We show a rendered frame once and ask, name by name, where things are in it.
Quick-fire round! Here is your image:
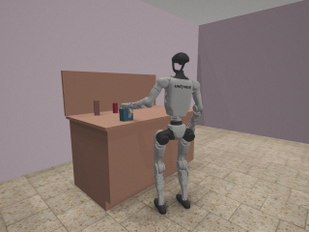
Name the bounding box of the robot left thigh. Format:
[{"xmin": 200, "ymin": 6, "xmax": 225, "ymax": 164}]
[{"xmin": 154, "ymin": 130, "xmax": 171, "ymax": 174}]

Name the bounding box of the left robot hand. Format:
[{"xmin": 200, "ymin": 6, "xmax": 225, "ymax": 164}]
[{"xmin": 118, "ymin": 102, "xmax": 133, "ymax": 118}]

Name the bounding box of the right robot hand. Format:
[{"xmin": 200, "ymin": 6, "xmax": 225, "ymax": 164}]
[{"xmin": 187, "ymin": 124, "xmax": 195, "ymax": 132}]

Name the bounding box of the robot left forearm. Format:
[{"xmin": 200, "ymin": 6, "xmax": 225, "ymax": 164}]
[{"xmin": 127, "ymin": 97, "xmax": 148, "ymax": 109}]

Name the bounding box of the left robot upper arm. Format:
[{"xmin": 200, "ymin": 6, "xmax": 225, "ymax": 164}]
[{"xmin": 143, "ymin": 77, "xmax": 170, "ymax": 108}]

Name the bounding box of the right robot upper arm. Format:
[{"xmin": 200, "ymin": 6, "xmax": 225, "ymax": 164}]
[{"xmin": 191, "ymin": 80, "xmax": 203, "ymax": 112}]

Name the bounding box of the robot right forearm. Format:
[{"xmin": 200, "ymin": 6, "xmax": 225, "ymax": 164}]
[{"xmin": 189, "ymin": 110, "xmax": 203, "ymax": 127}]

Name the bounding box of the humanoid robot head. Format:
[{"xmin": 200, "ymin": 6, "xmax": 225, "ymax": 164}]
[{"xmin": 172, "ymin": 52, "xmax": 189, "ymax": 80}]

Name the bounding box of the sponge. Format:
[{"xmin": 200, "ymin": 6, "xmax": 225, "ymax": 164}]
[{"xmin": 119, "ymin": 108, "xmax": 133, "ymax": 122}]

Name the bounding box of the table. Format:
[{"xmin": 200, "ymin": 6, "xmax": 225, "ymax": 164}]
[{"xmin": 61, "ymin": 71, "xmax": 195, "ymax": 211}]

